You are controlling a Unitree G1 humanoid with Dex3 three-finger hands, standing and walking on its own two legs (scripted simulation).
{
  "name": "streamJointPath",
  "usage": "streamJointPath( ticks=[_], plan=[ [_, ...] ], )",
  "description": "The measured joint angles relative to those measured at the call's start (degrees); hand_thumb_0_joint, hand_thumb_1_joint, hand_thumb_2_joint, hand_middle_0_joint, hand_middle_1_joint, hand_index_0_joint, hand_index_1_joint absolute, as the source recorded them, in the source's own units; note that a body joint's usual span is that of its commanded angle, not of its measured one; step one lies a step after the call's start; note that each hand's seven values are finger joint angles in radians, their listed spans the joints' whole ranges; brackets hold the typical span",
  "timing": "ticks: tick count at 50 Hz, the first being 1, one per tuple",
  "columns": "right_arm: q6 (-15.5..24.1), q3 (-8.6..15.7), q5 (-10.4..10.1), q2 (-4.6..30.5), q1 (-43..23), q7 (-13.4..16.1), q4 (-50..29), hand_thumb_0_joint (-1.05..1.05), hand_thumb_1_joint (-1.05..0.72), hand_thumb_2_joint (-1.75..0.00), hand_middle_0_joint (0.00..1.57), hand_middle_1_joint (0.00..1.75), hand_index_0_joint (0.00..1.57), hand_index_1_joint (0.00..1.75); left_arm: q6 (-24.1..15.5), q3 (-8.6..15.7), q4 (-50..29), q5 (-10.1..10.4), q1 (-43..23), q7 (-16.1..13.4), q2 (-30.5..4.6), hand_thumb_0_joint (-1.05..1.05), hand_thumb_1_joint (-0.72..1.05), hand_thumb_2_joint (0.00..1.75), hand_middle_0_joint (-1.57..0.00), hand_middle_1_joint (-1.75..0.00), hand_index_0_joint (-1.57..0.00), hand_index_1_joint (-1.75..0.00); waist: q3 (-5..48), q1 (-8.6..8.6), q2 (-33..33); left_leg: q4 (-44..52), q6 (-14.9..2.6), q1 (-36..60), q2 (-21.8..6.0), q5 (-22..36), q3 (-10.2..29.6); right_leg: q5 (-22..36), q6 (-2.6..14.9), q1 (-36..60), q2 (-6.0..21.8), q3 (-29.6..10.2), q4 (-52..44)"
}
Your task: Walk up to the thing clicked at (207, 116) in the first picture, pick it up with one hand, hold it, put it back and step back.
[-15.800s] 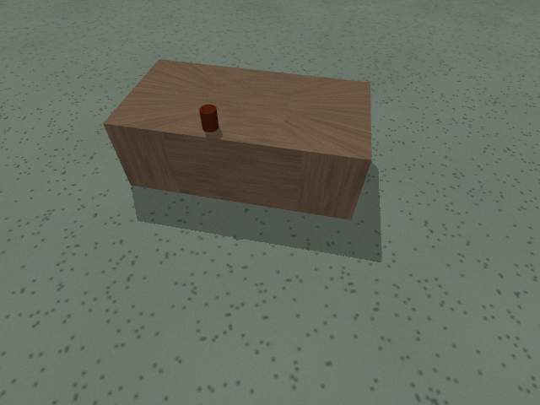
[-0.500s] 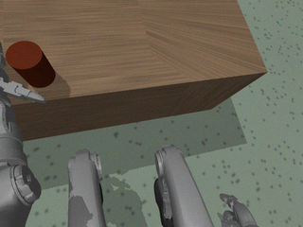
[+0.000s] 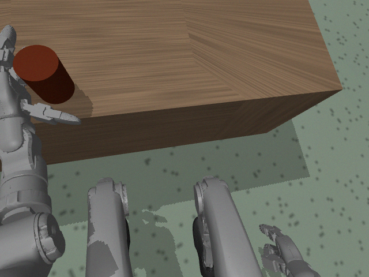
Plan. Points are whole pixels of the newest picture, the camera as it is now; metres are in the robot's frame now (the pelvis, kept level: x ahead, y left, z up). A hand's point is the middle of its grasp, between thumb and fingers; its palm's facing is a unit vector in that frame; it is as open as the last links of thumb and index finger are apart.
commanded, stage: close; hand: left
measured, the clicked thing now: (47, 76) +0.49 +0.25 -0.01
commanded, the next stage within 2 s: settle in 0.70 s
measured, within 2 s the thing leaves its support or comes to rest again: leaves its support in 1.18 s
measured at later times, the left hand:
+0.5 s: hand (43, 84) +0.48 +0.26 -0.01, palm faces +0.22 -0.97 -0.02, open 12.9 cm
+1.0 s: hand (41, 76) +0.49 +0.26 -0.01, palm faces +0.21 -0.98 -0.03, open 10.1 cm
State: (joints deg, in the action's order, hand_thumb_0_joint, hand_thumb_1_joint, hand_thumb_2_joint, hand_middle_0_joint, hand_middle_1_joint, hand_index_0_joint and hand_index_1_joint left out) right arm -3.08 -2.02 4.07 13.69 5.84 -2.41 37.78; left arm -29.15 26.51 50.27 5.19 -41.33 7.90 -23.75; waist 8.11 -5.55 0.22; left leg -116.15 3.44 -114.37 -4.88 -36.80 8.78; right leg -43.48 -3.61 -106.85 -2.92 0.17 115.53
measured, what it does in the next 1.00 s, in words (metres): stands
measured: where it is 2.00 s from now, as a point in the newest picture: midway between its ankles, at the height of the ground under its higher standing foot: (164, 258)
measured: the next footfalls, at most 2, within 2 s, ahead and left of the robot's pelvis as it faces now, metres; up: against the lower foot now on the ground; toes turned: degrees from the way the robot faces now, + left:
none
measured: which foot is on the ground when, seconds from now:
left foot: down 0.00-1.00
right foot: down 0.00-1.00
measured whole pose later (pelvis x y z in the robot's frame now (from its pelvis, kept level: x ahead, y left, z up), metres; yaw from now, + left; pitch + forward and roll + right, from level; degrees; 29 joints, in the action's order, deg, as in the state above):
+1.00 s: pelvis -0.02 -0.01 -0.04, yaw +0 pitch +32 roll -5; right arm -4.5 -4.2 3.7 15.8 8.3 -1.4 35.2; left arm -26.3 27.1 59.8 4.9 -52.4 11.9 -32.8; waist 6.2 -7.0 1.2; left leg -121.4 4.2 -119.8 -4.2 -34.6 10.5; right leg -41.7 -2.9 -112.9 -3.6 0.9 121.7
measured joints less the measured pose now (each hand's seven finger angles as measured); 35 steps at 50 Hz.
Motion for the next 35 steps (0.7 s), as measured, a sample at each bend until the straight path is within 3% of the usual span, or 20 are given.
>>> streamJointPath(
  ticks=[7, 23, 35],
  plan=[
    [-0.54, -0.04, 0.19, 0.23, 0.37, 0.03, -0.11, 0.0, -0.94, -0.9, 0.2, 0.3, 0.21, 0.3, -0.4, -0.15, 1.78, -0.82, -1.84, 0.13, -1.38, -0.02, -0.45, 0.16, -0.32, -0.26, -0.33, -0.25, -0.16, -0.27, 0.25, -1.27, 0.28, -1.37, 0.27, 0.6, 0.25, 0.33, 0.24, -1.41, -0.01, 0.03, 1.55],
    [-0.97, -1.2, -0.56, 1.58, 2.15, 0.76, -1.04, 0.01, -0.93, -0.89, 0.2, 0.3, 0.2, 0.3, -0.99, 1.1, 7.09, 0.34, -6.08, 3.07, -5.1, -0.01, -0.31, 0.31, -0.52, -0.44, -0.53, -0.43, -0.97, -0.81, 0.49, -3.3, 0.13, -3.93, 0.41, 2.06, 0.74, 1.7, 0.47, -4.62, -0.44, 0.12, 4.39],
    [-0.75, -2.15, -0.62, 2.17, 2.03, 1.01, -2.26, 0.01, -0.91, -0.89, 0.2, 0.3, 0.2, 0.3, -0.01, 0.92, 10.07, 0.23, -9.19, 3.92, -7.35, -0.01, -0.14, 0.52, -0.75, -0.69, -0.77, -0.67, -1.19, -0.96, 0.85, -4.72, 0.43, -5.18, 0.64, 2.38, 1.32, 1.92, 0.74, -5.94, -0.57, 0.45, 5.96]
  ],
)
